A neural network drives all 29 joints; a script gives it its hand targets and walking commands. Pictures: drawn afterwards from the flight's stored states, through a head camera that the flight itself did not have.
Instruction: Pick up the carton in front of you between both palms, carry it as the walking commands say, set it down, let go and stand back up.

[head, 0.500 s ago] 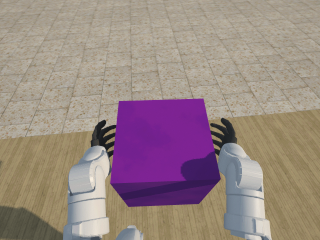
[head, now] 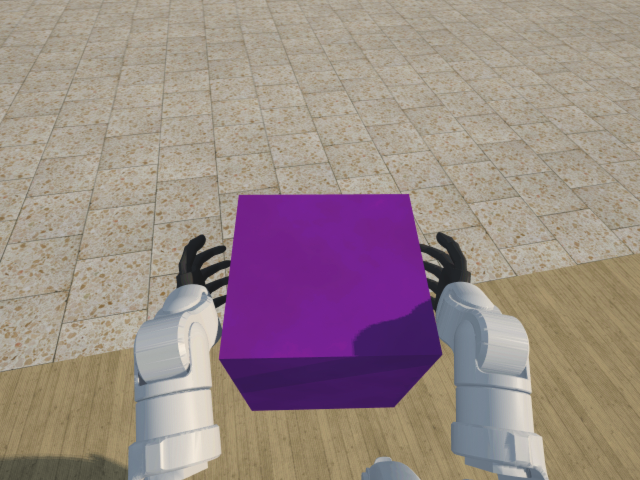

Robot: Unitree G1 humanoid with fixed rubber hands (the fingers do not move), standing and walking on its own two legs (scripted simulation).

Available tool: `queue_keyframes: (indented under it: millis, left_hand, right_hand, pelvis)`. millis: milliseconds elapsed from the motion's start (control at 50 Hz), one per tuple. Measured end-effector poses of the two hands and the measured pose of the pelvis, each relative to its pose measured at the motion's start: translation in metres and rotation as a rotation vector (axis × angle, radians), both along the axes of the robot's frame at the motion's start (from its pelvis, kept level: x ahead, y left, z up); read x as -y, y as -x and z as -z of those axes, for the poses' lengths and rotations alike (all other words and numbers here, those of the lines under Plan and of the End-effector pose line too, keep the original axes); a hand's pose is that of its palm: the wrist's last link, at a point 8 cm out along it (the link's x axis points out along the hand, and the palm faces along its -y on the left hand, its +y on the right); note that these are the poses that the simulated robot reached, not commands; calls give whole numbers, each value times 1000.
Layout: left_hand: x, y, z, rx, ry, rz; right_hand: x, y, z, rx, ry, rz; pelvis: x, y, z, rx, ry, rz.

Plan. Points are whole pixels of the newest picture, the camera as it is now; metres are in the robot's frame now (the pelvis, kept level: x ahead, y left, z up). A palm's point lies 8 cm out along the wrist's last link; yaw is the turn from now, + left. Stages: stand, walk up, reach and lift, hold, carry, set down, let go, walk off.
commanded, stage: carry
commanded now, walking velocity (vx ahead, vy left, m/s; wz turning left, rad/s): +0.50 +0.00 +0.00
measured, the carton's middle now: (323, 311) +0.35 -0.01 +0.02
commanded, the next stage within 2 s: none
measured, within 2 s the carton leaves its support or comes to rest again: neither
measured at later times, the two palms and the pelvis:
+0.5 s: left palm (230, 168) +0.62 +0.13 +0.04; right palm (399, 159) +0.64 -0.18 +0.04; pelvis +0.30 -0.05 -0.03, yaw +1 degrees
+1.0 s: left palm (229, 88) +0.94 +0.16 +0.02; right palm (360, 89) +0.93 -0.15 +0.03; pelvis +0.61 +0.02 -0.05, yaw +0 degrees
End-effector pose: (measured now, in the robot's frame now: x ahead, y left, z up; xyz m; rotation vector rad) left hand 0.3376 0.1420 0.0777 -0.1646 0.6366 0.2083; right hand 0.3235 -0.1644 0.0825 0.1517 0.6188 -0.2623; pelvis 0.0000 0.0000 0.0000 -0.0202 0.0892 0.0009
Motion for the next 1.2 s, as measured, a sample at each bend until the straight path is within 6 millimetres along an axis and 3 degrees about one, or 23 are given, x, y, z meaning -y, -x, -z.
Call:
queue_keyframes:
  millis: [160, 280, 380, 480, 600, 700, 820, 960, 1080, 1200]
  left_hand:
    - [4, -102, -12, 68, -35, -21]
    - [17, -188, 7, 68, -82, -37]
    - [16, -229, 34, -26, -57, -68]
    - [13, -273, 37, -24, -19, -79]
    - [11, -348, 17, 50, -29, -60]
    - [1, -417, 6, 94, -47, -49]
    - [-21, -510, 27, 92, -57, -27]
    - [-18, -582, 54, -38, -1, 4]
    - [-20, -650, 48, -4, -8, -4]
    - [-17, -729, 33, 71, -27, -21]
  right_hand:
    - [7, -108, -13, 65, 21, -17]
    - [21, -201, 14, 62, 12, -41]
    - [18, -257, 42, -35, -3, -75]
    - [12, -309, 44, -39, -28, -76]
    - [12, -380, 27, 36, -5, -62]
    - [4, -446, 15, 83, 21, -49]
    - [-16, -529, 27, 84, 62, -33]
    - [-18, -583, 55, -41, 8, 4]
    - [-19, -650, 47, -3, 6, -2]
    - [-14, -734, 30, 70, 23, -16]
  pelvis:
    - [12, -102, 5, -7, -17, -13]
    - [30, -196, 37, 16, -31, -22]
    - [41, -246, 36, 15, -30, -19]
    - [46, -294, 27, 2, -38, -22]
    - [38, -361, 22, -9, -36, -14]
    - [23, -430, 29, -7, -18, -4]
    - [1, -519, 60, 16, -16, 4]
    - [-16, -587, 49, 8, -1, 0]
    - [-18, -651, 41, -3, 3, -5]
    - [-9, -729, 44, -6, -8, -13]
